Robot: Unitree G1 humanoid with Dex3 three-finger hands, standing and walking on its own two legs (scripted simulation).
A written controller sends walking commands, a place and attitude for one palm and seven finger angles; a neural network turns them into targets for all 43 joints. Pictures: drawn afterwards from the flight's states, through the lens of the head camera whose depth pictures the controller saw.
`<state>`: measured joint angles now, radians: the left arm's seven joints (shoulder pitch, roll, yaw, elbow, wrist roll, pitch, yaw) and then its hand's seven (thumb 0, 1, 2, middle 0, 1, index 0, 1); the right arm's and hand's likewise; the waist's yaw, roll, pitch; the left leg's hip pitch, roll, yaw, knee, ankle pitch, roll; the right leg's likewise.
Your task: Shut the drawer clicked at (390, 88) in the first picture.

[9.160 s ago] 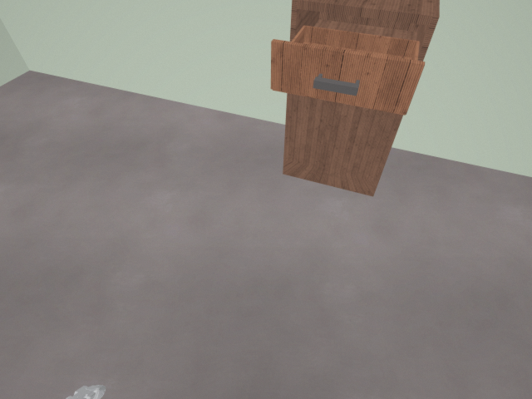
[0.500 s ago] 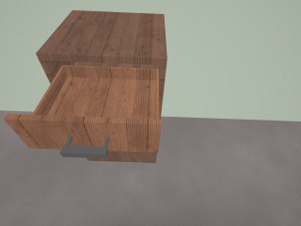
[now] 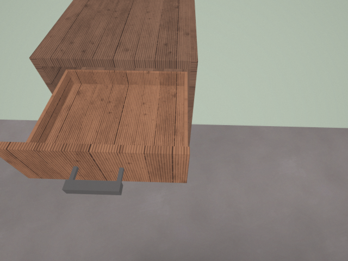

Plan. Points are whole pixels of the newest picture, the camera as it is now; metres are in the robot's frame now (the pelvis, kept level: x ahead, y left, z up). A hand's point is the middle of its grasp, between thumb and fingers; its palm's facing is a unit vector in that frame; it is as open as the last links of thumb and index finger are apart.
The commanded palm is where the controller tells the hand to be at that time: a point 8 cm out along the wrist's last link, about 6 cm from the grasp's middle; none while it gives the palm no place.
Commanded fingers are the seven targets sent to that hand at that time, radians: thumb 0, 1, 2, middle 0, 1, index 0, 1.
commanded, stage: come to a stop and stand still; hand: left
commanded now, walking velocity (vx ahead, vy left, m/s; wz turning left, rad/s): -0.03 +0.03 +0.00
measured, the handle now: (95, 179) +0.29 +0.22 -0.01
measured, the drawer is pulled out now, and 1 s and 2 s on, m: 0.30 0.30 0.30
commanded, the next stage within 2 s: look again from close up in 0.58 s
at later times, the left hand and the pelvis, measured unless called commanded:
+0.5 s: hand out of the picture -0.01 +0.17 -0.16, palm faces -0.02 -0.97 -0.24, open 7.3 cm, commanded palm none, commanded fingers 0.00 0.90 0.90 -0.20 -0.30 -0.20 -0.30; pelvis -0.06 -0.02 +0.00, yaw -1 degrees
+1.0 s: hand out of the picture -0.05 +0.13 -0.17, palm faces +0.01 -0.98 -0.17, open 7.3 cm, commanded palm none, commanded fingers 0.00 0.90 0.90 -0.20 -0.30 -0.20 -0.30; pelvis -0.04 -0.03 +0.00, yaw +0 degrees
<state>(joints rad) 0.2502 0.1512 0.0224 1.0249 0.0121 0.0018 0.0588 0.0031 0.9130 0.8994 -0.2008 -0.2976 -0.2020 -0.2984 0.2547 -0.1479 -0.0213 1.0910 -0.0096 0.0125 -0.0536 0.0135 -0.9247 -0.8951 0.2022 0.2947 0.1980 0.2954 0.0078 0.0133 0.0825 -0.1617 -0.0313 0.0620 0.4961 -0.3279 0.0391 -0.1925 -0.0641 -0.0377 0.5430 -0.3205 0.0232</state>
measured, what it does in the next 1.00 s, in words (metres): stands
